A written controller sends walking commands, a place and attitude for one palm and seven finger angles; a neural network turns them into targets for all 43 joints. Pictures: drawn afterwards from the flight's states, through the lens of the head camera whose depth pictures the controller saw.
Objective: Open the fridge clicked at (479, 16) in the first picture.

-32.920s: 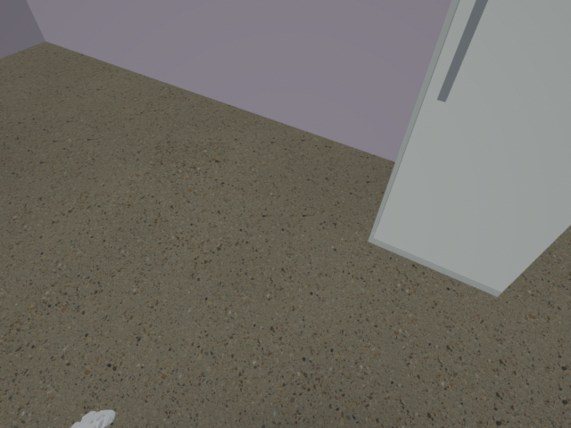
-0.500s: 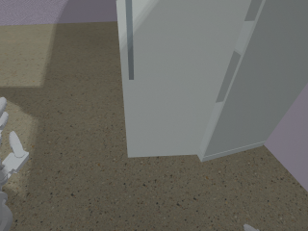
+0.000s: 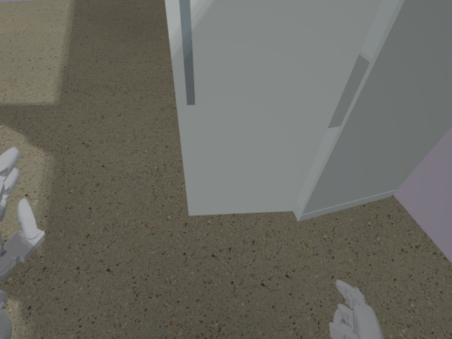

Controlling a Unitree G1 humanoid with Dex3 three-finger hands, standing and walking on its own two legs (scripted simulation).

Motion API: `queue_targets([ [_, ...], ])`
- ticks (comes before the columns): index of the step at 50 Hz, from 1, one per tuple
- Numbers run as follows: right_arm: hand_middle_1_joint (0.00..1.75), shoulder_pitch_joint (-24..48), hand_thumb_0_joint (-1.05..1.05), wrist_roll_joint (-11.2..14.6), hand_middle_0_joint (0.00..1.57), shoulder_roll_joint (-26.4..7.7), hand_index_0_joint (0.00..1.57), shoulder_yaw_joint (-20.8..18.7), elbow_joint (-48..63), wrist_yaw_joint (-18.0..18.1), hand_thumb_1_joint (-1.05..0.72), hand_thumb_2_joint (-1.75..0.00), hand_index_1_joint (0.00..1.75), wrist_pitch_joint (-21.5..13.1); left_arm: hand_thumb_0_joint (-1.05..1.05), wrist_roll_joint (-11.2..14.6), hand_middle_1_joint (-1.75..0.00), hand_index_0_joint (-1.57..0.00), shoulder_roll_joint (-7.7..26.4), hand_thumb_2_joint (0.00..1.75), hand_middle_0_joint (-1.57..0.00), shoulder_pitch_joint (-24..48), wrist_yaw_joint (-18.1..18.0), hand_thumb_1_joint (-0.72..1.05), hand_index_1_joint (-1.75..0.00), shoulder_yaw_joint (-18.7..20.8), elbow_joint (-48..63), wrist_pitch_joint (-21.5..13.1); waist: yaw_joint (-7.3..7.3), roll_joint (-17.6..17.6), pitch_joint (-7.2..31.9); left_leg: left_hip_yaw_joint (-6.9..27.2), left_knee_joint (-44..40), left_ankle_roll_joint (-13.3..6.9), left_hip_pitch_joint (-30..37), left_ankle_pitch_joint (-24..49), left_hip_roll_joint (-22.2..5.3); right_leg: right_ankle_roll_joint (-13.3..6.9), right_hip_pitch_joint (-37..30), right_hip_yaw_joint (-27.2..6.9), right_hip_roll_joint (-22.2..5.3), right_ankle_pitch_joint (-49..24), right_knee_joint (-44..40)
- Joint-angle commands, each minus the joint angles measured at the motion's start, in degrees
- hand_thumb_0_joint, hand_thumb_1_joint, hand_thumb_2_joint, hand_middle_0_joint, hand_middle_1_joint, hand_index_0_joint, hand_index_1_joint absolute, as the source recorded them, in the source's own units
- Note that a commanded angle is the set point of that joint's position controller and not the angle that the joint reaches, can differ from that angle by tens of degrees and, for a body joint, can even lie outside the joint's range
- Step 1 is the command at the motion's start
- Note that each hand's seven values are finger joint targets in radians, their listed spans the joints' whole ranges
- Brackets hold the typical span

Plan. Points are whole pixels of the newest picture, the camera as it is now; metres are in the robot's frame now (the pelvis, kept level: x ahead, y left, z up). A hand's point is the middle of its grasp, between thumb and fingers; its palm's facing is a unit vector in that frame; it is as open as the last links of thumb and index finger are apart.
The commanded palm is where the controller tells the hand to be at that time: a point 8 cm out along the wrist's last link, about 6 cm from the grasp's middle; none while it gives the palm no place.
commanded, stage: stop stepping back and stand still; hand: left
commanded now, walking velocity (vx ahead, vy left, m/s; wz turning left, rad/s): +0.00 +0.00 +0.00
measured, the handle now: (187, 34) +0.72 +0.15 +0.19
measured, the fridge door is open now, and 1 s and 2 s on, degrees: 77 77 77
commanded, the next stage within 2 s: let the arm hang, fingers relaxed in 0.04 s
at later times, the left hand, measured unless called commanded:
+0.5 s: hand out of the picture -0.01 +0.18 -0.18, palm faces -0.02 -0.99 -0.16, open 7.3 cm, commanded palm none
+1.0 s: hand out of the picture +0.01 +0.28 -0.15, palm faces +0.01 -0.94 -0.34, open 7.3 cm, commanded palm none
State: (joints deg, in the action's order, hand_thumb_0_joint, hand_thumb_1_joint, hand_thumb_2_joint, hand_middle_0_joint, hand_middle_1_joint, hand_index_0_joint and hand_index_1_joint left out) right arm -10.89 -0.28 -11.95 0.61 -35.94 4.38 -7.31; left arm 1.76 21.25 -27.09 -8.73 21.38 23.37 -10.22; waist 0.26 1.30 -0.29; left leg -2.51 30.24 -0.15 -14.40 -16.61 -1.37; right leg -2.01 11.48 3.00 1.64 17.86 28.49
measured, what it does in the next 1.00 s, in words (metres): shifts its weight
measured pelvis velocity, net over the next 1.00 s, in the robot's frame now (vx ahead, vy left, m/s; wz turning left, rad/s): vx -0.04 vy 0.03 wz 0.02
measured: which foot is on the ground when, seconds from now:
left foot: down 0.00-1.00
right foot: down 0.00-1.00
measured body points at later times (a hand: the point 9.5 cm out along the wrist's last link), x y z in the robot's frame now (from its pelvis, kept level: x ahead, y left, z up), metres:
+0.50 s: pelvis -0.05 +0.00 +0.00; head -0.02 +0.02 +0.45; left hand +0.00 +0.23 -0.16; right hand +0.02 -0.27 -0.13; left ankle -0.01 +0.12 -0.74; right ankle -0.03 -0.09 -0.74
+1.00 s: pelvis -0.04 +0.03 +0.01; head -0.04 +0.02 +0.46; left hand +0.01 +0.33 -0.12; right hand +0.02 -0.24 -0.14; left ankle -0.01 +0.12 -0.74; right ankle -0.03 -0.09 -0.74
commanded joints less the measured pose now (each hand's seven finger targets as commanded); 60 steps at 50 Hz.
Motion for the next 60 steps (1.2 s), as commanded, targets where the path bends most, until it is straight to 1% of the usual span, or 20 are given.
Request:
queue_targets([
  [1,0.3,2.59,0.0,0.19,0.2,-6.47,0.2,-2.75,9.97,0.05,-0.9,-0.9,0.3,-2.75,0.0,0.16,-0.3,-0.2,14.1,0.9,-0.2,-2.63,-1.51,0.9,-0.3,9.8,20.38,-5.86,0.03,-8.78,12.79,3.57,-1.65,-0.93,3.74,31.44,-4.48,0.73,-8.14,-5.9,-5.73,-32.34,-0.01],
  [3,0.3,2.48,0.0,0.14,0.2,-6.38,0.2,-2.74,10.44,-0.02,-0.9,-0.9,0.3,-2.07,0.0,0.58,-0.3,-0.2,14.19,0.9,-0.2,-5.41,-1.65,0.9,-0.3,10.94,19.37,-5.91,-0.06,-8.93,12.25,3.78,-2.25,-0.61,2.02,29.52,-4.34,0.68,-8.52,-5.84,-5.47,-30.69,-0.65],
  [6,0.3,2.21,0.0,0.28,0.2,-6.34,0.2,-2.84,10.63,0.15,-0.9,-0.9,0.3,-0.97,0.0,1.36,-0.3,-0.2,13.59,0.9,-0.2,-8.11,-1.47,0.9,-0.3,11.9,14.78,-5.55,-0.46,-5.88,10.21,3.58,-2.73,-0.26,-0.14,24.33,-4.15,0.66,-7.84,-6.86,-5.85,-29.61,-2.63],
  [7,0.3,8.3,0.0,2.33,0.2,-16.74,0.2,-4.55,0.82,-4.76,-0.9,-0.9,0.3,-2.75,0.0,-2.64,-0.3,-0.2,4.54,0.9,-0.2,1.17,6.32,0.9,-0.3,-15.91,-26.73,4.11,-2.06,-4.9,5.26,2.59,5.0,-0.49,-1.29,28.83,-4.92,-0.21,0.27,-2.03,-11.36,-36.43,2.93],
  [8,0.3,3.97,0.0,1.46,0.2,-16.3,0.2,-5.69,0.22,-4.84,-0.9,-0.9,0.3,0.39,0.0,-2.65,-0.3,-0.2,4.69,0.9,-0.2,3.47,7.75,0.9,-0.3,-14.54,-28.6,8.64,-2.02,-6.17,8.49,4.02,2.24,-0.15,1.64,24.17,-6.03,-0.8,3.25,-5.28,-10.59,-27.57,1.19],
  [9,0.3,3.68,0.0,1.02,0.2,-15.9,0.2,-5.77,0.48,-4.47,-0.9,-0.9,0.3,1.05,0.0,-2.98,-0.3,-0.2,3.45,0.9,-0.2,3.75,8.42,0.9,-0.3,-14.81,-28.64,9.6,-1.68,-5.66,6.6,4.62,1.43,-0.69,0.86,22.48,-6.63,-0.01,4.86,-4.16,-9.05,-21.35,0.77],
  [10,0.3,3.07,0.0,0.72,0.2,-16.21,0.2,-5.21,-0.3,-4.44,-0.9,-0.9,0.3,1.85,0.0,-2.96,-0.3,-0.2,3.47,0.9,-0.2,5.53,8.82,0.9,-0.3,-15.36,-31.13,9.44,-0.91,-4.76,7.32,6.58,-0.03,-2.14,-1.93,19.42,-7.9,0.09,4.81,-2.81,-8.14,-14.45,2.28],
  [11,0.3,3.75,0.0,0.48,0.2,-16.34,0.2,-4.41,-0.08,-4.46,-0.9,-0.9,0.3,2.99,0.0,-3.01,-0.3,-0.2,4.24,0.9,-0.2,7.96,9.09,0.9,-0.3,-15.65,-34.06,9.39,-0.29,-1.98,5.03,8.72,-2.17,-3.4,-5.13,17.54,-8.34,0.22,4.44,-2.34,-6.84,-9.26,2.98],
  [13,0.3,4.79,0.0,-0.28,0.2,-16.71,0.2,-3.68,-1.02,-4.35,-0.9,-0.9,0.3,3.82,0.0,-3.21,-0.3,-0.2,5.06,0.9,-0.2,11.02,9.2,0.9,-0.3,-16.49,-40.13,9.23,0.3,6.25,4.69,10.49,-2.98,-4.29,-6.51,16.72,-7.71,-0.1,2.23,-3.05,-6.37,-8.18,2.19],
  [16,0.3,3.9,0.0,-0.93,0.2,-14.89,0.2,-2.98,-3.85,-4.14,-0.9,-0.9,0.3,5.11,0.0,-3.36,-0.3,-0.2,5.08,0.9,-0.2,14.15,8.71,0.9,-0.3,-17.8,-50.47,9.34,-0.31,9.59,4.96,8.34,-1.44,-3.09,-3.73,13.51,-4.44,-1.58,2.24,-6.71,-9.11,-9.67,-1.18],
  [19,0.3,2.37,0.0,-1.4,0.2,-13.15,0.2,-2.42,-7.26,-4.17,-0.9,-0.9,0.3,6.72,0.0,-3.35,-0.3,-0.2,5.06,0.9,-0.2,15.92,8.24,0.9,-0.3,-19.04,-59.07,9.86,-1.19,6.44,3.56,6.29,-0.76,-2.05,-0.18,8.27,-1.94,-2.68,5.51,-8.98,-10.82,-3.94,-5.8],
  [23,0.3,1.46,0.0,-1.51,0.2,-10.53,0.2,-1.81,-12.29,-4.01,-0.9,-0.9,0.3,7.82,0.0,-3.01,-0.3,-0.2,3.68,0.9,-0.2,15.81,8.13,0.9,-0.3,-19.9,-67.66,10.13,-1.44,-5.44,0.28,6.73,-4.46,-1.81,-0.47,0.89,-2.19,-2.29,7.25,-9.79,-9.46,6.87,-9.77],
  [28,0.3,-0.75,0.0,-1.28,0.2,-10.24,0.2,-2.34,-17.01,-3.25,-0.9,-0.9,0.3,7.48,0.0,-2.67,-0.3,-0.2,3.15,0.9,-0.2,12.72,8.13,0.9,-0.3,-19.24,-76.07,9.56,-0.39,-11.46,2.09,7.81,-7.6,-2.25,-3.4,-1.85,-3.38,-2.27,0.25,-8.87,-8.1,2.99,-10.03],
  [31,0.3,-2.68,0.0,-1.05,0.2,-10.72,0.2,-2.85,-19.13,-2.91,-0.9,-0.9,0.3,7.41,0.0,-2.68,-0.3,-0.2,3.02,0.9,-0.2,13.14,8.14,0.9,-0.3,-19.13,-79.1,9.31,-0.77,-6.64,1.86,7.78,-7.27,-2.24,-2.3,-1.76,-3.67,-2.47,0.54,-8.86,-8.42,4.05,-11.66],
  [38,0.3,-3.37,0.0,-0.98,0.2,-12.98,0.2,-3.56,-22.42,-2.78,-0.9,-0.9,0.3,6.9,0.0,-2.73,-0.3,-0.2,3.82,0.9,-0.2,14.71,8.14,0.9,-0.3,-18.89,-83.46,9.17,-0.63,-2.01,-2.41,9.38,-11.54,-2.8,-2.31,-2.99,-5.15,-1.92,1.77,-7.03,-7.6,4.22,-11.95],
  [39,0.3,-3.06,0.0,-0.92,0.2,-13.43,0.2,-3.62,-22.62,-2.8,-0.9,-0.9,0.3,6.73,0.0,-2.73,-0.3,-0.2,4.06,0.9,-0.2,14.49,8.13,0.9,-0.3,-18.88,-83.78,9.08,-0.26,-3.08,-1.87,9.67,-12.04,-2.96,-2.05,-2.3,-5.34,-1.88,1.0,-6.91,-7.45,2.79,-11.58],
  [44,0.3,-0.36,0.0,-0.92,0.2,-14.73,0.2,-3.7,-23.4,-3.13,-0.9,-0.9,0.3,6.41,0.0,-2.87,-0.3,-0.2,5.42,0.9,-0.2,15.97,8.19,0.9,-0.3,-18.84,-84.73,8.98,0.28,-1.42,-1.88,10.66,-14.97,-3.12,-2.55,-3.22,-5.92,-1.26,-1.28,-6.25,-7.41,0.4,-11.05],
  [48,0.3,1.64,0.0,-0.99,0.2,-15.56,0.2,-3.57,-23.97,-3.4,-0.9,-0.9,0.3,6.22,0.0,-2.84,-0.3,-0.2,6.43,0.9,-0.2,18.21,8.28,0.9,-0.3,-19.02,-84.65,8.84,0.02,-1.33,-1.98,10.61,-16.0,-2.92,-0.67,-0.88,-6.05,-0.86,-0.82,-6.33,-7.85,-1.18,-11.41],
  [55,0.3,4.79,0.0,-0.75,0.2,-16.76,0.2,-3.15,-24.35,-3.61,-0.9,-0.9,0.3,5.54,0.0,-2.8,-0.3,-0.2,7.93,0.9,-0.2,20.86,8.34,0.9,-0.3,-19.22,-84.4,8.29,-0.07,-1.24,1.44,9.32,-15.24,-2.61,3.76,10.75,-6.17,-0.19,-3.36,-5.9,-8.68,-8.29,-11.43],
  [60,0.3,6.57,0.0,-0.67,0.2,-17.46,0.2,-2.97,-24.45,-3.64,-0.9,-0.9,0.3,5.46,0.0,-2.78,-0.3,-0.2,8.51,0.9,-0.2,21.98,8.38,0.9,-0.3,-19.3,-84.5,8.18,-0.24,-2.31,2.04,8.91,-15.2,-2.32,5.79,13.71,-6.04,-0.06,-3.91,-5.99,-9.07,-9.88,-12.25],
])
